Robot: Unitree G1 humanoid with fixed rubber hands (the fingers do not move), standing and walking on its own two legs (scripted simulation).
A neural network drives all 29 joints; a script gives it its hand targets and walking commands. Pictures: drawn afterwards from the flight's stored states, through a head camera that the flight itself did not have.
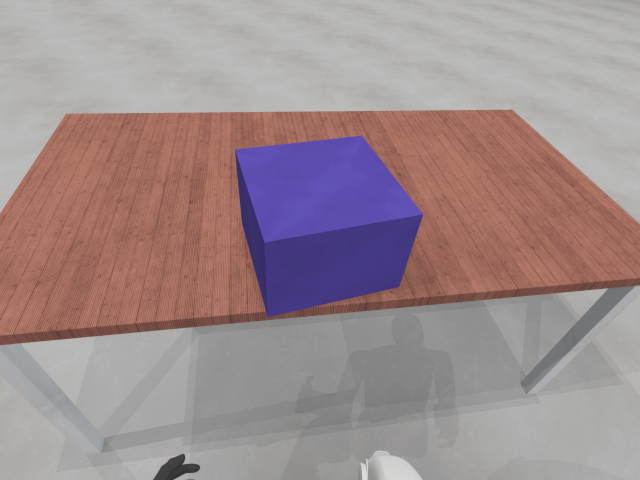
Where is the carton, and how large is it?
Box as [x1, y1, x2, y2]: [235, 136, 422, 316]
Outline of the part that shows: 362,136 235,149 242,224 267,316 392,288 399,285 422,213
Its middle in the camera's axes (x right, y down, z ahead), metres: +0.00 -0.03 +0.74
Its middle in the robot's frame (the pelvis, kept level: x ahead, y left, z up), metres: +0.59 -0.01 -0.01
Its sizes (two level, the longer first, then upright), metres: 0.260 0.256 0.186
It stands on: a table, 0.65 m high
